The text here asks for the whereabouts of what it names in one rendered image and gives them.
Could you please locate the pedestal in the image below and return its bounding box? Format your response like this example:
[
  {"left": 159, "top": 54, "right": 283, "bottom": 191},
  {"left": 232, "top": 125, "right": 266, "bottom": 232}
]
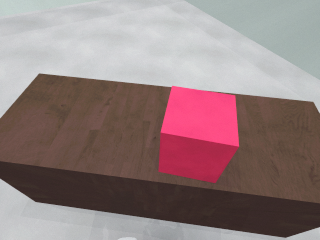
[{"left": 0, "top": 73, "right": 320, "bottom": 238}]

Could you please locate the carton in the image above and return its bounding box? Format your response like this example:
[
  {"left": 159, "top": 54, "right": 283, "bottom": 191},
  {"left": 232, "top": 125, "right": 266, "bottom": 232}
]
[{"left": 158, "top": 86, "right": 239, "bottom": 183}]

